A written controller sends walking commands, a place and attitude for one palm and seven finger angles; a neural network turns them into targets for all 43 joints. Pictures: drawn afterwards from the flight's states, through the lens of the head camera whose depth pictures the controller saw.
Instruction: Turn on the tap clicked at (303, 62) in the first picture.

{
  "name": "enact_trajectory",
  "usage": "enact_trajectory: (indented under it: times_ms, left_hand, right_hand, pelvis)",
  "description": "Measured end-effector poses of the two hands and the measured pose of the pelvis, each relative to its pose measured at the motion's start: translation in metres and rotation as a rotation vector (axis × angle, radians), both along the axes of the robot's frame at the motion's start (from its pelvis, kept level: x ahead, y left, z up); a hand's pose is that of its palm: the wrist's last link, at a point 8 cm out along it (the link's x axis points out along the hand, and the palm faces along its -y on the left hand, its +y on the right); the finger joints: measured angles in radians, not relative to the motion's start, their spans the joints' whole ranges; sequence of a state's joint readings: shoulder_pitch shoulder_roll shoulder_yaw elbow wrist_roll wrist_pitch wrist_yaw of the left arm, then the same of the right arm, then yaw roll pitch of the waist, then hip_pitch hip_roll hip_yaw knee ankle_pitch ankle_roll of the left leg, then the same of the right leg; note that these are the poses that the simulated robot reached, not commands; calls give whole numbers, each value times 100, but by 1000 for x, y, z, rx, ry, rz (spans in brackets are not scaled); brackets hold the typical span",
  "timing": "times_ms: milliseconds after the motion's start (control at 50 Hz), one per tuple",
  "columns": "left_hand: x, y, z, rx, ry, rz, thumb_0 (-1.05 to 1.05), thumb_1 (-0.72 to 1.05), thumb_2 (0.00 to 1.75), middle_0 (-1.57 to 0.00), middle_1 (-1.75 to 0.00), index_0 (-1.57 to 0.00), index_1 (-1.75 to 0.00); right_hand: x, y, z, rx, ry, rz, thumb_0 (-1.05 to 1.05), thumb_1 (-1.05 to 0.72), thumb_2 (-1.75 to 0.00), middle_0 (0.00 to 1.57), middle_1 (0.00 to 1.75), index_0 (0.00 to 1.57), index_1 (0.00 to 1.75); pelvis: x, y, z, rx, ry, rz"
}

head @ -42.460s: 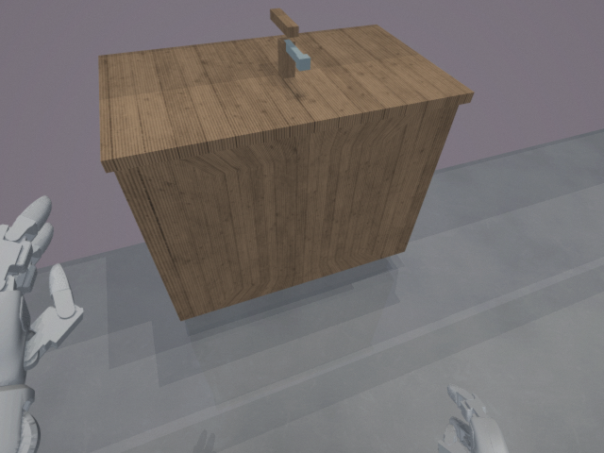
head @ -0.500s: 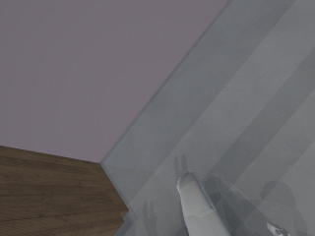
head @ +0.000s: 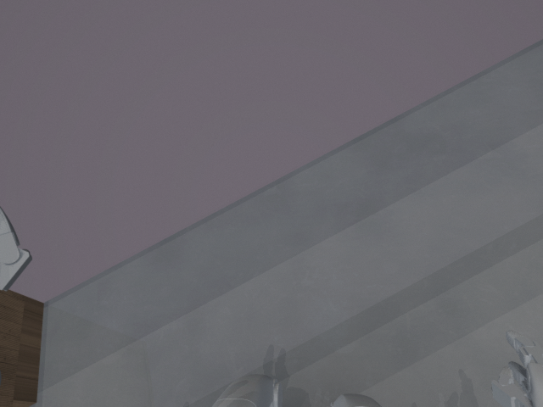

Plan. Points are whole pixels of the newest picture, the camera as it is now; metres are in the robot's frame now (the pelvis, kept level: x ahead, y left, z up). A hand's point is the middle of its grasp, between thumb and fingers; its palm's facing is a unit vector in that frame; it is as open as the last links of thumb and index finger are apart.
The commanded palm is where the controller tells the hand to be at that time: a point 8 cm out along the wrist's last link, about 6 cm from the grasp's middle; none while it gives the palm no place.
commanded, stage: bring the hand home and regain balance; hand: left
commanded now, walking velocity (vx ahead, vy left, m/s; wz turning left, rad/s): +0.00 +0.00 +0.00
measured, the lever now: out of the picture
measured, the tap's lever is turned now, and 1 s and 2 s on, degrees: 84 84 84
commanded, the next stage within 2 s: none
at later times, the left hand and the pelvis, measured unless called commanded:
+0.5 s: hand out of the picture +0.25 -0.30 +0.25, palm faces +0.47 -0.67 -0.58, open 7.4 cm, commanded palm +0.19 -0.27 +0.25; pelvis +0.04 -0.56 +0.04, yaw +2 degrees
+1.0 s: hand out of the picture +0.09 -0.70 +0.24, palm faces +0.47 -0.63 -0.61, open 7.4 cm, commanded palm +0.02 -0.66 +0.25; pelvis -0.08 -0.97 +0.03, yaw +12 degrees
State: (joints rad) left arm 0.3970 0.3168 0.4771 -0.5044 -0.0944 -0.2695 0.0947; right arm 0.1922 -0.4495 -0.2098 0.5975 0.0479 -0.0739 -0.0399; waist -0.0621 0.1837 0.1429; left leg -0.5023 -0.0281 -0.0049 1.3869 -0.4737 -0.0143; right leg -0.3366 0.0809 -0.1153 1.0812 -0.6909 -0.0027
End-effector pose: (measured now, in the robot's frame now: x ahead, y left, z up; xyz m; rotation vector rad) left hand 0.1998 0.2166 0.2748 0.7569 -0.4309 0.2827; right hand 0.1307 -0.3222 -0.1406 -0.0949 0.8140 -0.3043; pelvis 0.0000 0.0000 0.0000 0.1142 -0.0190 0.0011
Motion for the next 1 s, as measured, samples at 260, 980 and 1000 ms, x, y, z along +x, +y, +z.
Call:
enact_trajectory:
  times_ms: [260, 980, 1000]
  left_hand:
    - [28, -318, 47, 316, 54, 22, 1, 88, 89, -21, -30, -22, -30]
    - [-141, -873, -12, -129, 204, 278, 1, 89, 89, -21, -30, -22, -30]
    - [-151, -889, -12, -95, 178, 274, 1, 89, 89, -21, -30, -22, -30]
  right_hand:
    - [40, -219, -2, 231, 55, 158, 1, -91, -90, 20, 30, 20, 30]
    - [-28, -847, 69, 90, -41, 261, 1, -90, -90, 20, 30, 20, 30]
    - [-33, -861, 61, 86, -30, 278, 1, -90, -90, 20, 30, 20, 30]
  pelvis:
    - [59, -332, 5, 3, -27, 85]
    - [-77, -953, 45, -33, -36, 196]
    - [-82, -971, 34, -18, -31, 205]
